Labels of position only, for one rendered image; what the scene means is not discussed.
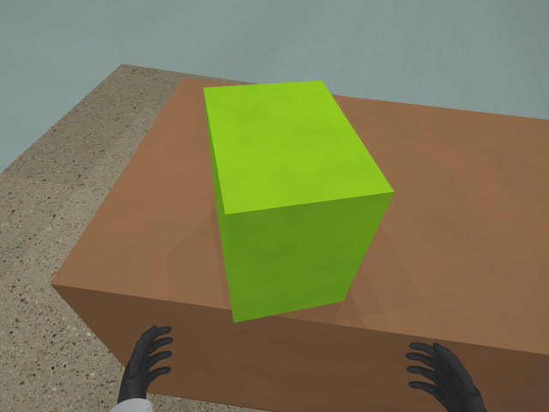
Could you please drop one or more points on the robot right hand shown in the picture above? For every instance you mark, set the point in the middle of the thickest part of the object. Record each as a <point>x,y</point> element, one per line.
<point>454,387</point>

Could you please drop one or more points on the robot left hand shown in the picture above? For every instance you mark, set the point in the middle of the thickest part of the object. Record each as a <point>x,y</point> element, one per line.
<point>137,377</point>

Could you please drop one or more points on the carton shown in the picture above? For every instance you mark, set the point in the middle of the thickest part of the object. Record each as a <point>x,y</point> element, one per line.
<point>298,196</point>

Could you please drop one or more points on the pedestal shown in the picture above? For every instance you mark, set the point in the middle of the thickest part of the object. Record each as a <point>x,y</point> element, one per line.
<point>460,258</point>

